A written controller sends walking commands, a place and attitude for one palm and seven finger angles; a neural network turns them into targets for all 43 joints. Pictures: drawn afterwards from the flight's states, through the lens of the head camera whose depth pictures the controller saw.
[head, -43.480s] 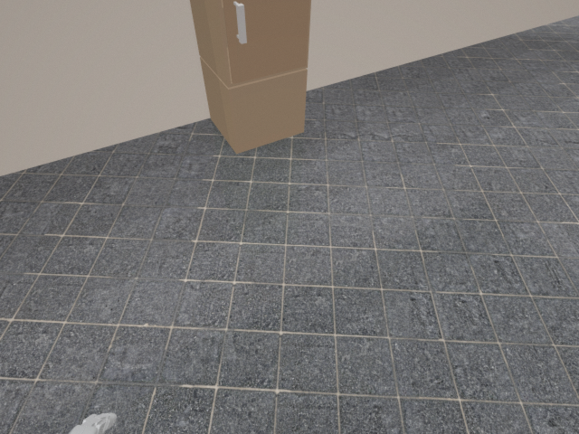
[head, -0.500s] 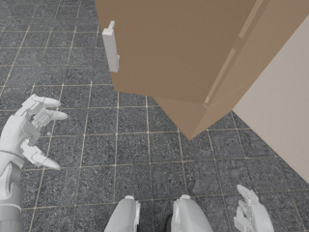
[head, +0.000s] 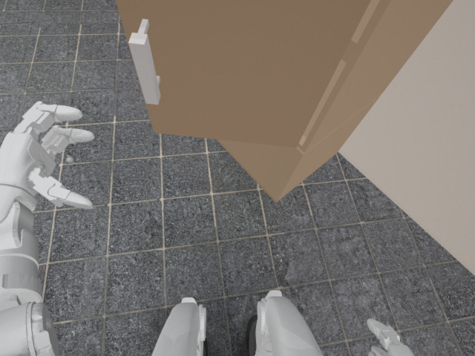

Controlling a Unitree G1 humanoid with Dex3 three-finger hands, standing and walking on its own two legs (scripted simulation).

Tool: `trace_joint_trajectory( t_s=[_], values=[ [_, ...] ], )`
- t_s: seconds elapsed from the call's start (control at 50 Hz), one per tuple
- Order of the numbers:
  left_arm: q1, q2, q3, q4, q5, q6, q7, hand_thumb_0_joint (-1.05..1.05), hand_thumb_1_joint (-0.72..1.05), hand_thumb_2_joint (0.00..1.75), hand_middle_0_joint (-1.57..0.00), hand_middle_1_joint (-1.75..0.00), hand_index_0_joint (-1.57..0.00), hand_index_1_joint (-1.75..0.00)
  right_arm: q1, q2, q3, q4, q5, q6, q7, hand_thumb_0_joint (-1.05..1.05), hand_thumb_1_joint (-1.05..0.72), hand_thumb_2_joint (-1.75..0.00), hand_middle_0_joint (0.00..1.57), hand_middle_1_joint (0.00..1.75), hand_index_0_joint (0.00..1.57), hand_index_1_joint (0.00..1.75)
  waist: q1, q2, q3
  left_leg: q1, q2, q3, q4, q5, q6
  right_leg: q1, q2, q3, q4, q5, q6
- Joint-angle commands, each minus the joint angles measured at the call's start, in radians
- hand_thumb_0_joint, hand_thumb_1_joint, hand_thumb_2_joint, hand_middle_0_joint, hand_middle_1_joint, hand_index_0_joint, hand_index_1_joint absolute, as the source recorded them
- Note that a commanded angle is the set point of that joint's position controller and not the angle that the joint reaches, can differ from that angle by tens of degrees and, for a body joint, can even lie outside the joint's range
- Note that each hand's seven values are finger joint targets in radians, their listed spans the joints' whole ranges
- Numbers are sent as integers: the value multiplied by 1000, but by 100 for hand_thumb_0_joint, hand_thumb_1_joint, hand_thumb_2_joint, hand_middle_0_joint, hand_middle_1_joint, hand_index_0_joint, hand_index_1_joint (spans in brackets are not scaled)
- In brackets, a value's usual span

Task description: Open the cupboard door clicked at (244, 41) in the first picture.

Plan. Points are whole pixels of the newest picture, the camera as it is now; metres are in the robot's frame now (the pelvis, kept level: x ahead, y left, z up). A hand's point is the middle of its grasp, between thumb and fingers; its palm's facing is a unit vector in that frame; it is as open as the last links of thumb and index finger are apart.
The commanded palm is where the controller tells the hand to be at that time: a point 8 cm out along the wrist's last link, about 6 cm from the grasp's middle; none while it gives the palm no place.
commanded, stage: move the hooked fingers beside the handle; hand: left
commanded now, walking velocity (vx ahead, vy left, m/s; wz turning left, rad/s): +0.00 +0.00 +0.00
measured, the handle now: (149, 64) +0.62 +0.18 +0.04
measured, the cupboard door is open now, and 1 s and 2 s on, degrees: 46 46 46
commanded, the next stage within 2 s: slide the fingers in behind the handle in 1.66 s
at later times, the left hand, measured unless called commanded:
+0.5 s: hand (93, 114) +0.49 +0.25 +0.04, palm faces -0.06 -1.00 -0.03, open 14.0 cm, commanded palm +0.49 +0.29 +0.04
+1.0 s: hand (104, 83) +0.57 +0.25 +0.04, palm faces -0.05 -1.00 -0.03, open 14.0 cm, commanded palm +0.56 +0.27 +0.03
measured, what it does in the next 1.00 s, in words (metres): stands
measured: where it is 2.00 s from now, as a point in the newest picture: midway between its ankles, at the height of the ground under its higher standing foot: outside the picture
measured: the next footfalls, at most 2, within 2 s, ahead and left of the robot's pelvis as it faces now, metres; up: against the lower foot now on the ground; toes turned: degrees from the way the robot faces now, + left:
none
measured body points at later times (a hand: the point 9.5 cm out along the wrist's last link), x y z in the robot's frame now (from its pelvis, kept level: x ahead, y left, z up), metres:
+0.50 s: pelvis +0.00 +0.00 -0.01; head +0.16 +0.04 +0.41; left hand +0.49 +0.30 +0.05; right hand +0.04 -0.27 -0.11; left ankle +0.01 +0.08 -0.62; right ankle +0.06 -0.12 -0.62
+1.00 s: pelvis -0.01 +0.00 -0.03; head +0.21 +0.04 +0.36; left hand +0.57 +0.31 +0.04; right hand -0.03 -0.27 -0.11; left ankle +0.01 +0.08 -0.62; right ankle +0.06 -0.12 -0.62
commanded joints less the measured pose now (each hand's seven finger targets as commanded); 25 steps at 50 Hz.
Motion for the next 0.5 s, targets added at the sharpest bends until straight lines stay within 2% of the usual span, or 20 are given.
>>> trace_joint_trajectory(
  t_s=[0.0,0.02,0.04,0.08,0.12,0.14,0.16,0.2,0.22,0.24,0.28,0.3,0.32,0.34,0.36,0.38,0.4,0.44,0.48],
  values=[
    [-367,290,46,-152,-12,-78,7,0,-50,30,-30,-120,-30,-120,98,-181,-72,-87,0,-15,-13,0,-90,-90,20,30,20,30,3,158,-459,320,21,-82,-195,436,-52,228,18,30,-106,179,-27],
    [-378,318,68,-120,-2,-77,10,0,-50,30,-30,-120,-30,-120,107,-187,-73,-77,-2,-6,-12,0,-90,-90,20,30,20,30,5,126,-467,318,26,-88,-194,434,-53,227,19,27,-104,178,-24],
    [-391,304,53,-87,4,-73,11,0,-50,30,-30,-120,-30,-120,110,-186,-72,-74,-1,1,-13,0,-90,-90,20,30,20,30,-8,119,-450,304,25,-85,-189,429,-48,218,18,29,-106,182,-21],
    [-455,314,46,-48,20,-71,16,0,-50,30,-30,-120,-30,-120,118,-188,-69,-66,-4,12,-11,0,-90,-90,20,30,20,30,-17,140,-442,291,25,-88,-183,412,-47,195,16,27,-99,170,-22],
    [-495,354,67,-53,28,-85,19,0,-50,30,-30,-120,-30,-120,131,-193,-69,-64,-7,22,-11,0,-90,-90,20,30,20,30,-10,156,-490,333,27,-96,-179,469,-57,199,19,25,-93,190,-24],
    [-493,329,49,-50,30,-86,20,0,-50,30,-30,-120,-30,-120,131,-190,-70,-66,-8,27,-8,0,-90,-90,20,30,20,30,-13,179,-499,351,27,-98,-176,492,-60,187,17,24,-93,195,-23],
    [-525,325,36,-51,37,-89,24,0,-50,30,-30,-120,-30,-120,135,-191,-69,-60,-10,32,-6,0,-90,-90,20,30,20,30,-23,173,-509,361,30,-103,-171,497,-59,174,18,23,-91,196,-21],
    [-560,314,25,-16,38,-89,31,0,-50,30,-30,-120,-30,-120,144,-190,-66,-55,-12,42,-5,0,-90,-90,20,30,20,30,-39,177,-480,362,31,-115,-170,504,-65,139,22,13,-87,181,-24],
    [-565,341,45,17,48,-85,36,0,-50,30,-30,-120,-30,-120,150,-197,-67,-46,-13,50,-5,0,-90,-90,20,30,20,30,-42,140,-479,344,35,-112,-166,483,-59,144,22,16,-92,180,-20],
    [-581,357,49,33,58,-81,43,0,-50,30,-30,-120,-30,-120,153,-199,-64,-48,-14,56,-6,0,-90,-90,20,30,20,30,-45,145,-482,327,32,-114,-166,462,-57,147,21,16,-87,173,-19],
    [-641,345,25,17,70,-83,53,0,-50,30,-30,-120,-30,-120,155,-195,-62,-44,-17,64,-3,0,-90,-90,20,30,20,30,-53,202,-490,353,31,-120,-167,466,-63,122,19,13,-86,166,-21],
    [-655,358,37,6,67,-89,58,0,-50,30,-30,-120,-30,-120,161,-196,-62,-49,-19,65,-2,0,-90,-90,20,30,20,30,-51,199,-518,361,30,-122,-159,492,-62,127,21,13,-79,174,-23],
    [-665,400,65,14,77,-91,66,0,-50,30,-30,-120,-30,-120,172,-203,-63,-41,-22,73,-3,0,-90,-90,20,30,20,30,-53,185,-548,377,34,-129,-156,523,-67,134,22,13,-80,189,-21],
    [-655,374,45,37,80,-87,68,0,-50,30,-30,-120,-30,-120,172,-197,-62,-40,-21,77,-2,0,-90,-90,20,30,20,30,-59,198,-539,379,34,-126,-154,532,-66,126,22,14,-84,194,-19],
    [-676,361,32,64,84,-80,71,0,-50,30,-30,-120,-30,-120,173,-196,-58,-36,-22,82,0,0,-90,-90,20,30,20,30,-72,185,-507,348,34,-120,-151,491,-60,118,22,15,-87,183,-16],
    [-706,380,36,69,89,-79,77,0,-50,30,-30,-120,-30,-120,176,-200,-55,-31,-23,87,-2,0,-90,-90,20,30,20,30,-81,176,-494,331,35,-123,-150,473,-57,119,22,15,-88,181,-16],
    [-720,392,41,81,93,-80,81,0,-50,30,-30,-120,-30,-120,181,-199,-51,-35,-25,90,-3,0,-90,-90,20,30,20,30,-80,181,-494,321,32,-123,-148,472,-55,121,24,15,-83,178,-20],
    [-757,396,29,103,110,-73,89,0,-50,30,-30,-120,-30,-120,186,-200,-47,-30,-28,97,0,0,-90,-90,20,30,20,30,-92,207,-493,315,33,-123,-144,456,-54,106,24,15,-84,172,-19],
    [-787,443,53,131,120,-68,101,0,-50,30,-30,-120,-30,-120,195,-205,-41,-30,-30,105,-1,0,-90,-90,20,30,20,30,-102,181,-493,270,31,-118,-135,424,-43,126,25,20,-84,169,-17]
  ],
)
